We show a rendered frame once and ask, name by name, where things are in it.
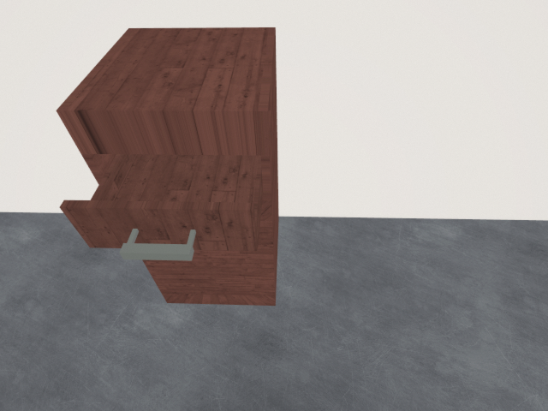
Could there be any cabinet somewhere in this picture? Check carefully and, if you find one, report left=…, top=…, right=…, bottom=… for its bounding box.
left=57, top=27, right=279, bottom=306

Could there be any drawer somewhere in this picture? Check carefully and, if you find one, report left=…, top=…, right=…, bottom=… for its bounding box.
left=60, top=154, right=263, bottom=251

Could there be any handle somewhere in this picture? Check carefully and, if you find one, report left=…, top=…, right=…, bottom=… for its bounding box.
left=119, top=229, right=196, bottom=261

